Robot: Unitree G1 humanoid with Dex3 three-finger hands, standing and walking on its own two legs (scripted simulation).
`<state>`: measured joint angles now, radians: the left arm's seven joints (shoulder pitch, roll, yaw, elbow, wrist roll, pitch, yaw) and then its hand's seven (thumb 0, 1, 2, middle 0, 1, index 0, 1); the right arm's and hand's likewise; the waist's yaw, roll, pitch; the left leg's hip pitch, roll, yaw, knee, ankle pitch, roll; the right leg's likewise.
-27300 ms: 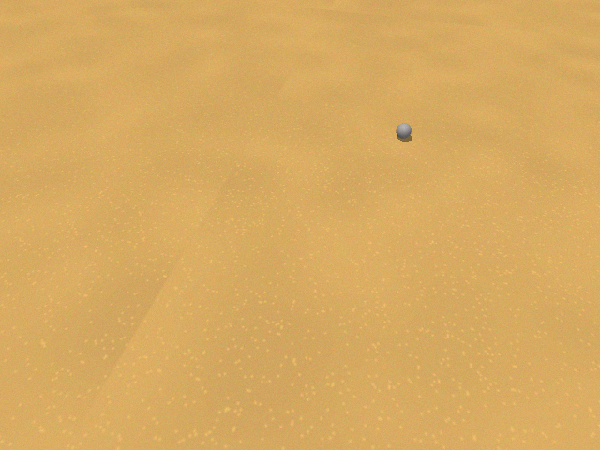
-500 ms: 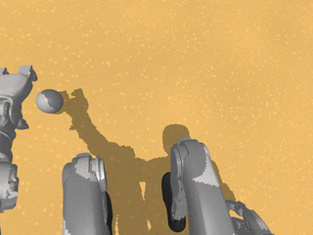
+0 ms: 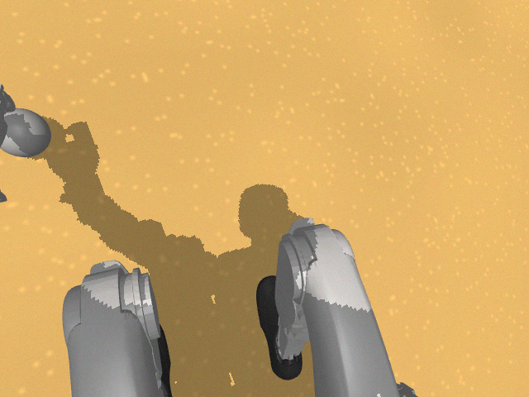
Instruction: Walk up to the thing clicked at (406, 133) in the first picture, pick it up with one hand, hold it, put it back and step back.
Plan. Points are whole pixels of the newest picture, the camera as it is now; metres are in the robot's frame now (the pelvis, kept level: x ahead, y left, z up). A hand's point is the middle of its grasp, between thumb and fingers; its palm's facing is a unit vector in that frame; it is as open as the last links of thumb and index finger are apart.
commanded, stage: home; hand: left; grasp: from above
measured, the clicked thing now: (22, 133) +0.58 +0.31 -0.29
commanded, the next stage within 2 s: none
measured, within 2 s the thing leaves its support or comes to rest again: rests again in 0.10 s
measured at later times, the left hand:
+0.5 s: hand out of the picture +0.34 +0.27 +0.03, palm faces -0.33 -0.55 -0.77, open 8.2 cm
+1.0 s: hand out of the picture +0.25 +0.20 +0.24, palm faces +0.07 -0.95 -0.31, open 7.4 cm
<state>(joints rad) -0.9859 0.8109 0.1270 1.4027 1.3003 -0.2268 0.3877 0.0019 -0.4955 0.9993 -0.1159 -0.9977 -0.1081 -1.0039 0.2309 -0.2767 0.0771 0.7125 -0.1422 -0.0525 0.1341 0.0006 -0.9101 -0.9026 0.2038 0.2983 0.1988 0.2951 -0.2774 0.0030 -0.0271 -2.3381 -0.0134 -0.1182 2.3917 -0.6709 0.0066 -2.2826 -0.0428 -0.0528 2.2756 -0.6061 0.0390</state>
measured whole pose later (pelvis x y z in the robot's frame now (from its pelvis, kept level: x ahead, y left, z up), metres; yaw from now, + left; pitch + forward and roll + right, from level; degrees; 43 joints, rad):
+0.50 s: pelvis +0.01 +0.00 +0.15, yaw +4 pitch +33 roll -5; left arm -0.32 0.50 0.02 0.55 0.61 0.02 0.04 0.00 0.71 0.88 -0.22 -0.34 -0.21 -0.34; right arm 0.10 -0.30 -0.04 0.61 0.01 0.00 0.06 0.00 -0.91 -0.90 0.20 0.30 0.20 0.29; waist -0.07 0.03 -0.19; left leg -1.85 0.01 -0.07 1.94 -0.67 0.01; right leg -1.82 -0.05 -0.04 1.86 -0.61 0.03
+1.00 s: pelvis +0.05 +0.00 +0.32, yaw +6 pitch +19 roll -3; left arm 0.27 0.27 0.02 0.06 0.03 0.37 0.09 0.01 0.90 0.90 -0.21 -0.30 -0.21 -0.31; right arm 0.21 -0.21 0.05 0.54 0.04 -0.13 -0.13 0.01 -0.91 -0.90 0.21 0.30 0.20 0.30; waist -0.07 0.03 -0.17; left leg -1.07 0.03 -0.06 1.31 -0.56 -0.01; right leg -1.05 -0.03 -0.06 1.23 -0.51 0.02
